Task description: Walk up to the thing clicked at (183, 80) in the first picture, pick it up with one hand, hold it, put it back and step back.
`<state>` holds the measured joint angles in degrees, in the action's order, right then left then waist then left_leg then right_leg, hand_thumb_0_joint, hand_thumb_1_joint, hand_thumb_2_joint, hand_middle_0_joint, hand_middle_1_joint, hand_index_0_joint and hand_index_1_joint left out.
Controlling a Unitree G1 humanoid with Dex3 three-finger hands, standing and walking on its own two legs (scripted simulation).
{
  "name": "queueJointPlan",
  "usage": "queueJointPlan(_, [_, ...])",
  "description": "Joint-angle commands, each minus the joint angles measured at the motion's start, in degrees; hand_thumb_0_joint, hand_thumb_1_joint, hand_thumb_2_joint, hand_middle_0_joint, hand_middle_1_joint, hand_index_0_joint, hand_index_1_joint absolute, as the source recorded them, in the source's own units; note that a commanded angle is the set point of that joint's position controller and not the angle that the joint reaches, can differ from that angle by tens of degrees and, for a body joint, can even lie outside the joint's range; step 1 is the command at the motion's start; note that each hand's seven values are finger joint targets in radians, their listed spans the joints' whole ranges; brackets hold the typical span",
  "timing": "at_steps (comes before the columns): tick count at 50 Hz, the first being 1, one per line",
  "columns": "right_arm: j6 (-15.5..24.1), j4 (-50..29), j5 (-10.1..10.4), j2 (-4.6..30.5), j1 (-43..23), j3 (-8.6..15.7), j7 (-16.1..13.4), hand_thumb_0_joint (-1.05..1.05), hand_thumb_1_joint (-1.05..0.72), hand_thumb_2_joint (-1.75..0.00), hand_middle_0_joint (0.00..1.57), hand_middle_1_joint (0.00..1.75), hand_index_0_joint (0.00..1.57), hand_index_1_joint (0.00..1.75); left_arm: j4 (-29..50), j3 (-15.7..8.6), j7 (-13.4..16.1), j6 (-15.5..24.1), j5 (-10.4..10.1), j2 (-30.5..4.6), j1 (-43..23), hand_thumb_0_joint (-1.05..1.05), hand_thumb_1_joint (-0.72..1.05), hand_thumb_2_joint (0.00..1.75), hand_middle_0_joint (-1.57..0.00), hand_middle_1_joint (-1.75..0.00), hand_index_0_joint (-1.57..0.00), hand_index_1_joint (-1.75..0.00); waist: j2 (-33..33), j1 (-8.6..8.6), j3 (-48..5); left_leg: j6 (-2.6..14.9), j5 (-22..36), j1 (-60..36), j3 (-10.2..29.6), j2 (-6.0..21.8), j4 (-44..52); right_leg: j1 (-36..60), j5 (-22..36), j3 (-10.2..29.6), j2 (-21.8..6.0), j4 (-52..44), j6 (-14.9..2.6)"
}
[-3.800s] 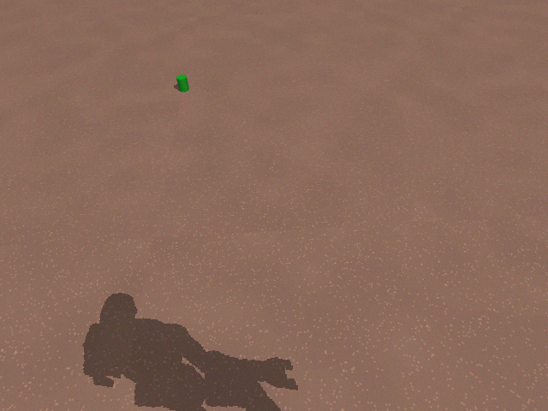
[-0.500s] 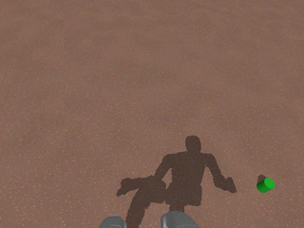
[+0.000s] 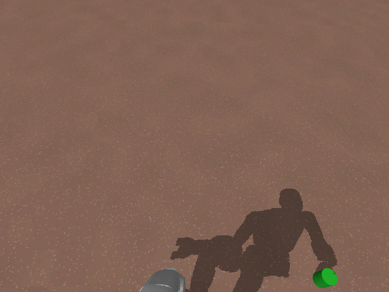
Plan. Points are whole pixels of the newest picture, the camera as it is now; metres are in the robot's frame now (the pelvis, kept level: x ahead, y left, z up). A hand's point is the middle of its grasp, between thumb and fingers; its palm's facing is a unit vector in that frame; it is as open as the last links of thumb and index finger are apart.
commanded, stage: walk up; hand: left
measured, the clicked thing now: (324, 278) +0.30 -0.56 -0.71
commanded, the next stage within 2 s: none
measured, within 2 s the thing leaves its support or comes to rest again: neither
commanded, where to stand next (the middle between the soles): +0.00 -0.89 m, yaw +13 degrees
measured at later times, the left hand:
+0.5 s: hand out of the picture +0.08 +0.04 -0.18, palm faces -0.03 -0.92 -0.39, open 7.4 cm
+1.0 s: hand out of the picture +0.02 -0.17 -0.17, palm faces +0.03 -0.96 -0.28, open 7.4 cm
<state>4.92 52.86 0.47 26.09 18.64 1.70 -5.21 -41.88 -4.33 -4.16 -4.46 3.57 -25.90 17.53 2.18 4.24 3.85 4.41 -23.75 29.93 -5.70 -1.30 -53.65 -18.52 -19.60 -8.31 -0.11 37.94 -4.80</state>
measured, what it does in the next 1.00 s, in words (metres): steps to the right: left foot, then right foot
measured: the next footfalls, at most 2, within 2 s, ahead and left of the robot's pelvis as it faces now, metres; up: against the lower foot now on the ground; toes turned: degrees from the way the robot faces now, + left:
left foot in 0.06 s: +0.09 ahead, +0.04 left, +0.00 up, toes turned +5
right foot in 0.44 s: +0.08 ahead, -0.41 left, +0.00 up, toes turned +4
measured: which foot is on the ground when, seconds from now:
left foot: up 0.00-0.04, down 0.06-0.46, up 0.48-0.78, down 0.80-1.00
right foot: down 0.00-0.08, up 0.10-0.42, down 0.44-0.82, up 0.84-1.00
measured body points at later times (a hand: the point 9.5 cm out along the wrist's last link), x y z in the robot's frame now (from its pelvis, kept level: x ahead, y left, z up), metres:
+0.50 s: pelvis -0.02 -0.26 -0.05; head +0.01 -0.23 +0.40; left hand +0.08 +0.09 -0.15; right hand +0.03 -0.66 -0.09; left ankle +0.05 +0.00 -0.70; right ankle +0.04 -0.41 -0.72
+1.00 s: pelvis -0.04 -0.44 +0.00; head +0.00 -0.38 +0.44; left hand +0.01 -0.12 -0.14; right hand +0.03 -0.79 -0.06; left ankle -0.03 -0.30 -0.72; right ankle +0.01 -0.61 -0.64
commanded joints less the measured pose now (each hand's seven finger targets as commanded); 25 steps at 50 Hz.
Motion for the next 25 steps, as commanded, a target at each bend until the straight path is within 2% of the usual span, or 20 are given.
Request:
queueJointPlan(1, [1.2,1.0,0.2,11.6,18.7,4.0,-1.8,0.00,-0.90,-0.90,0.20,0.30,0.20,0.30,8.4,-1.2,0.4,1.1,-0.4,-9.5,-8.6,0.00,0.90,0.90,-0.20,-0.30,-0.20,-0.30,4.8,-6.89,-7.2,-0.09,17.9,-18.3,2.8,0.9,23.5,1.1,22.0,10.3,-9.8,-2.4,-9.28])
queueJointPlan(2, [1.3,0.5,-0.8,14.5,21.1,5.2,-2.4,0.00,-0.90,-0.90,0.20,0.30,0.20,0.30,9.1,-0.2,0.4,1.3,-1.1,-7.9,-6.8,0.00,0.90,0.90,-0.20,-0.30,-0.20,-0.30,-1.6,-8.41,-9.0,-0.93,19.7,-27.6,9.3,4.2,26.9,-5.4,17.4,8.5,-7.2,6.0,-5.97])
queueJointPlan(3, [1.0,-1.5,-2.1,18.7,19.0,6.5,-3.1,0.00,-0.90,-0.90,0.20,0.30,0.20,0.30,9.5,0.5,0.4,1.2,-1.2,-5.7,-4.6,0.00,0.90,0.90,-0.20,-0.30,-0.20,-0.30,-11.0,-7.90,-7.5,2.57,15.7,-34.3,28.3,15.0,30.1,-19.9,-1.9,7.7,-2.5,14.3,-0.75])
queueJointPlan(4, [0.7,-5.1,-2.5,22.2,14.8,7.3,-3.8,0.00,-0.90,-0.90,0.20,0.30,0.20,0.30,8.8,-0.3,0.6,0.2,-0.9,-7.8,-1.0,0.00,0.90,0.90,-0.20,-0.30,-0.20,-0.30,-9.7,-5.59,-6.8,7.73,12.9,-31.3,46.4,27.4,33.0,-25.5,-10.4,12.3,-1.6,24.4,3.92])
queueJointPlan(5, [0.7,-5.9,-0.6,22.6,13.5,7.3,-3.9,0.00,-0.90,-0.90,0.20,0.30,0.20,0.30,8.1,-1.7,1.1,-0.3,0.0,-12.6,-1.2,0.00,0.90,0.90,-0.20,-0.30,-0.20,-0.30,-4.0,-5.92,-5.4,12.41,16.9,-27.5,48.0,31.8,31.2,-24.9,-13.4,15.9,-3.3,31.2,5.44])
queueJointPlan(6, [0.5,-5.6,0.0,21.2,10.9,7.2,-3.8,0.00,-0.90,-0.90,0.20,0.30,0.20,0.30,7.6,-2.4,1.2,-0.5,0.2,-14.4,-2.9,0.00,0.90,0.90,-0.20,-0.30,-0.20,-0.30,-3.5,-5.94,-4.5,15.06,14.4,-22.5,45.6,31.4,31.1,-23.7,-12.0,18.0,-4.8,35.0,5.16])
queueJointPlan(7, [0.4,-6.3,0.3,18.5,8.8,6.6,-3.8,0.00,-0.90,-0.90,0.20,0.30,0.20,0.30,7.0,-3.0,1.1,-0.3,0.1,-15.1,-4.0,0.00,0.90,0.90,-0.20,-0.30,-0.20,-0.30,-0.5,-5.46,-3.0,13.74,13.7,-18.5,37.2,26.3,29.9,-21.1,-8.6,19.1,-4.5,35.7,4.98])
queueJointPlan(9, [0.3,-6.6,-0.2,16.5,9.5,5.7,-3.3,0.00,-0.90,-0.90,0.20,0.30,0.20,0.30,6.5,-3.9,0.5,-0.2,-0.8,-14.4,-4.8,0.00,0.90,0.90,-0.20,-0.30,-0.20,-0.30,-1.4,-5.21,-2.6,9.61,14.5,-12.5,24.8,18.2,27.4,-17.0,-4.1,19.6,-3.2,34.2,4.71])
queueJointPlan(11, [0.4,-6.8,-0.6,18.4,7.3,6.1,-2.3,0.00,-0.90,-0.90,0.20,0.30,0.20,0.30,6.2,-4.2,-0.2,-0.6,-1.0,-13.9,-2.6,0.00,0.90,0.90,-0.20,-0.30,-0.20,-0.30,-6.1,-4.55,-1.5,9.55,8.0,-8.7,22.0,16.4,27.5,-16.0,-1.9,17.3,-2.0,34.9,5.06])
queueJointPlan(12, [0.5,-7.0,-0.9,19.4,6.2,6.4,-2.0,0.00,-0.90,-0.90,0.20,0.30,0.20,0.30,6.0,-4.1,-0.4,-0.7,-0.9,-13.7,-2.0,0.00,0.90,0.90,-0.20,-0.30,-0.20,-0.30,-7.6,-4.36,-1.4,9.93,5.5,-7.7,21.6,16.3,27.2,-16.2,-2.0,16.5,-2.3,34.5,5.43])
queueJointPlan(14, [0.5,-7.4,-1.7,20.5,5.9,6.8,-1.8,0.00,-0.90,-0.90,0.20,0.30,0.20,0.30,6.4,-4.0,-0.9,-0.8,-1.0,-12.9,-3.1,0.00,0.90,0.90,-0.20,-0.30,-0.20,-0.30,-10.3,-4.79,-1.3,9.31,1.5,-8.1,19.2,14.7,26.2,-17.0,-2.6,14.6,-3.7,28.0,5.98])
queueJointPlan(16, [0.3,-6.9,-2.4,22.2,7.0,7.4,-1.6,0.00,-0.90,-0.90,0.20,0.30,0.20,0.30,7.0,-4.0,-1.2,-0.9,-1.2,-12.4,-5.4,0.00,0.90,0.90,-0.20,-0.30,-0.20,-0.30,-13.8,-6.17,-0.9,9.53,-2.7,-5.9,19.2,14.5,26.2,-16.2,-4.3,12.9,-4.4,24.1,6.29])
queueJointPlan(18, [0.1,-6.6,-2.9,23.5,6.8,7.6,-1.4,0.00,-0.90,-0.90,0.20,0.30,0.20,0.30,7.1,-4.1,-1.4,-0.9,-1.3,-12.6,-5.7,0.00,0.90,0.90,-0.20,-0.30,-0.20,-0.30,-17.0,-6.47,-0.8,9.91,-7.8,-3.4,20.9,15.4,26.3,-14.3,-7.8,11.3,-4.5,20.8,6.37])
queueJointPlan(19, [0.0,-7.1,-2.9,24.1,4.1,7.9,-1.5,0.00,-0.90,-0.90,0.20,0.30,0.20,0.30,6.9,-4.3,-1.4,-0.9,-1.4,-12.5,-3.9,0.00,0.90,0.90,-0.20,-0.30,-0.20,-0.30,-19.2,-4.70,-1.5,9.81,-8.1,-1.6,21.2,16.8,26.0,-12.1,-9.6,10.5,-4.6,18.3,5.92])
queueJointPlan(20, [-0.2,-7.5,-2.8,24.2,1.3,7.9,-1.5,0.00,-0.90,-0.90,0.20,0.30,0.20,0.30,5.8,-4.6,-1.4,-0.7,-1.4,-12.6,-0.8,0.00,0.90,0.90,-0.20,-0.30,-0.20,-0.30,-20.1,-2.55,-2.8,8.54,-6.0,1.7,19.5,16.7,24.4,-6.4,-9.5,9.4,-4.3,14.4,5.29])
queueJointPlan(21, [-0.5,-7.9,-2.7,23.7,-2.5,7.4,-1.6,0.00,-0.90,-0.90,0.20,0.30,0.20,0.30,3.8,-5.0,-1.3,-0.5,-1.4,-12.0,4.3,0.00,0.90,0.90,-0.20,-0.30,-0.20,-0.30,-18.6,1.59,-4.9,6.33,-2.9,5.9,15.0,14.8,19.5,2.4,-4.9,7.9,-4.0,5.3,4.33])
queueJointPlan(22, [-1.0,-7.4,-3.0,20.1,-3.1,6.3,-1.8,0.00,-0.90,-0.90,0.20,0.30,0.20,0.30,0.8,-5.8,-0.7,-0.2,-0.7,-13.1,9.9,0.00,0.90,0.90,-0.20,-0.30,-0.20,-0.30,-8.3,4.82,-7.2,3.94,-3.7,10.3,9.6,9.6,7.3,9.5,-3.6,6.8,-1.1,-0.5,4.45])
queueJointPlan(23, [-1.7,-7.5,-2.3,14.0,-2.0,4.4,-2.0,0.00,-0.90,-0.90,0.20,0.30,0.20,0.30,-0.1,-6.6,-0.1,0.4,0.5,-16.4,14.4,0.00,0.90,0.90,-0.20,-0.30,-0.20,-0.30,9.3,8.34,-5.2,0.86,-10.7,20.6,2.7,2.9,-10.8,11.3,-9.7,16.5,-5.6,-11.3,3.51])
queueJointPlan(24, [-2.3,-7.3,-1.4,9.6,0.1,3.3,-2.7,0.00,-0.90,-0.90,0.20,0.30,0.20,0.30,3.0,-6.9,0.4,1.1,0.8,-20.9,7.4,0.00,0.90,0.90,-0.20,-0.30,-0.20,-0.30,17.8,4.77,-1.9,-1.54,-14.3,24.7,7.3,-3.1,-23.5,1.6,-12.1,37.8,-14.8,-20.2,0.71])
queueJointPlan(25, [-2.5,-7.2,-1.5,13.0,0.0,5.5,-3.8,0.00,-0.90,-0.90,0.20,0.30,0.20,0.30,6.3,-6.7,1.1,1.3,-0.3,-24.9,-5.0,0.00,0.90,0.90,-0.20,-0.30,-0.20,-0.30,16.4,-0.85,-0.6,-1.23,-10.7,18.3,10.5,0.0,-25.5,-5.8,-19.8,50.0,-19.5,-30.8,-4.66])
